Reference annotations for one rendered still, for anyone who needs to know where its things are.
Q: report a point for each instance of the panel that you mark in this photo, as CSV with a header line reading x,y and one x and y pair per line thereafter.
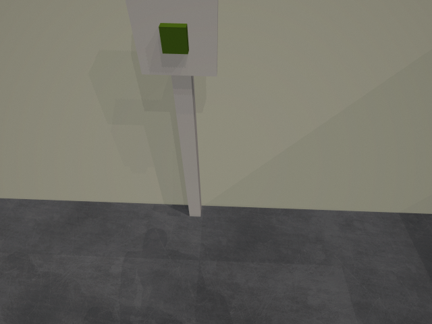
x,y
201,17

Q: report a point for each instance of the button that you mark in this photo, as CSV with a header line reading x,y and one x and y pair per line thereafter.
x,y
174,38

